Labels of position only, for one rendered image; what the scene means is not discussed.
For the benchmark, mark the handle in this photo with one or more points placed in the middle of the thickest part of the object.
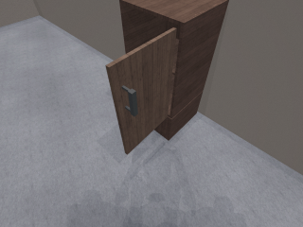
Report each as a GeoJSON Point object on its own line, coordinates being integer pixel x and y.
{"type": "Point", "coordinates": [132, 100]}

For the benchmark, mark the cupboard door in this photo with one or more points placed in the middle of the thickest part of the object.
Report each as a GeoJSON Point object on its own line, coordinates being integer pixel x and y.
{"type": "Point", "coordinates": [148, 70]}

